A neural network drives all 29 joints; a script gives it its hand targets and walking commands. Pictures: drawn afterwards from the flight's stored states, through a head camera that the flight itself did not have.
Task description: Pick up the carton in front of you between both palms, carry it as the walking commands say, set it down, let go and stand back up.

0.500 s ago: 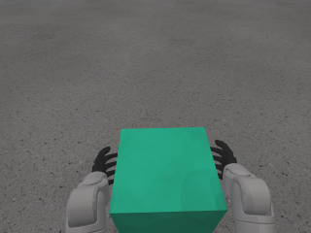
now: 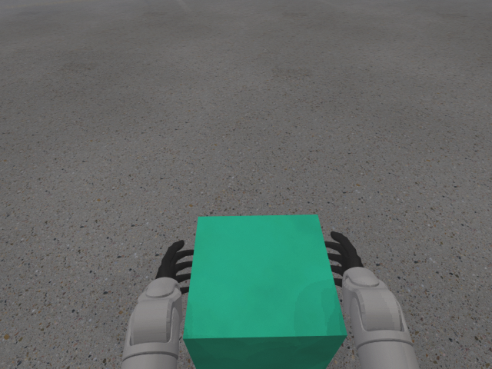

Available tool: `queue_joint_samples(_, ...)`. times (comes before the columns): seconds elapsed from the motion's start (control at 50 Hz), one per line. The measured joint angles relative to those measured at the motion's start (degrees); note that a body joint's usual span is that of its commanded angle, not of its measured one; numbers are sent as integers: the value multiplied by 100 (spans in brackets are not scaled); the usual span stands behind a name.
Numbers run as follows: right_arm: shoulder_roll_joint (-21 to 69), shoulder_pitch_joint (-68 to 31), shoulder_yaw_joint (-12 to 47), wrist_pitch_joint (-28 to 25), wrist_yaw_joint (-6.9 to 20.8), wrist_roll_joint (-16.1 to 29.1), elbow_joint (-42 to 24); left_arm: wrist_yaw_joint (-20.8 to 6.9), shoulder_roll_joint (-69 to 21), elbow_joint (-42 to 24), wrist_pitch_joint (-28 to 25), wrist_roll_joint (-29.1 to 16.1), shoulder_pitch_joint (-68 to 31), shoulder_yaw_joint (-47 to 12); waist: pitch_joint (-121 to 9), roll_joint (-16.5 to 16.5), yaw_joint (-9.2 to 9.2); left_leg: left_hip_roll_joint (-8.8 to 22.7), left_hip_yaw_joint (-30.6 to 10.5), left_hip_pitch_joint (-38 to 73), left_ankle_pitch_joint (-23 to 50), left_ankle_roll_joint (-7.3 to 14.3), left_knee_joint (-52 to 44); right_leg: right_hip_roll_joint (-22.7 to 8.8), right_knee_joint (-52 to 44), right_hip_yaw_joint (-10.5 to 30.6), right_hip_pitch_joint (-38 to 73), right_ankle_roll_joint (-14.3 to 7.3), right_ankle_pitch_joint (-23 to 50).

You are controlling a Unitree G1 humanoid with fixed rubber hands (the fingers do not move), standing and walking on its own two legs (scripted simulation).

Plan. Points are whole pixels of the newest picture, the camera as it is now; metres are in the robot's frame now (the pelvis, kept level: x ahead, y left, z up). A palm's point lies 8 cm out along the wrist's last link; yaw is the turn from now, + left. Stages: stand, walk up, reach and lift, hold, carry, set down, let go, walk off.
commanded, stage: carry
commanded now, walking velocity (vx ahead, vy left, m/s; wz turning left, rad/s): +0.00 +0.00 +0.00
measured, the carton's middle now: (259, 302) +0.28 +0.00 -0.05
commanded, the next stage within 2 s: hold in 1.04 s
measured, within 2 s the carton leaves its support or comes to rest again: neither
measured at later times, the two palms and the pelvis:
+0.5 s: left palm (159, 300) +0.25 +0.16 +0.04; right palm (353, 288) +0.25 -0.14 +0.04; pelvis -0.03 +0.01 +0.00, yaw +0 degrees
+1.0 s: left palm (153, 306) +0.24 +0.17 +0.04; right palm (349, 294) +0.25 -0.13 +0.04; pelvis -0.04 +0.01 +0.00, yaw +0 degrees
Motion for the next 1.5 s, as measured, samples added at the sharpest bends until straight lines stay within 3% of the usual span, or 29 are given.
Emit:
queue_joint_samples(0.14,51,-293,-224,-401,17,-73,328,-27,-46,339,-419,76,-284,213,82,-19,-20,-35,10,-133,121,40,23,-30,-134,8,-60,-10,208)
queue_joint_samples(0.38,20,-118,-48,-76,-18,9,9,-5,-16,11,-104,1,-98,79,44,-12,-17,-64,14,-262,175,85,109,-70,-194,11,-119,0,348)
queue_joint_samples(1.04,26,-154,-52,-49,-16,-3,-20,-13,-21,-18,-82,0,-134,104,100,-10,-18,-121,53,-435,201,187,270,-158,-231,42,-208,66,515)
queue_joint_samples(1.12,-7,66,-65,-156,-40,-31,-285,-62,-32,201,-388,20,-172,-22,664,99,-169,-277,-499,116,460,203,-145,213,-720,966,569,92,625)
queue_joint_samples(1.2,-8,84,-47,-243,-75,-34,-166,-60,-25,347,-503,8,-160,14,849,51,-58,-453,-875,416,762,178,-557,288,-1006,1528,988,201,563)
queue_joint_samples(1.36,67,-365,-186,-306,11,-225,377,-95,-48,564,-526,76,-324,340,855,85,26,-483,-1449,505,928,16,-647,409,-1080,1584,1263,303,532)
queue_joint_samples(1.5,335,-1278,-1058,-580,-9,-658,1329,-476,-45,1965,-1023,665,-1413,1196,931,163,-112,-379,-1725,58,773,-82,-156,611,-683,1461,929,161,398)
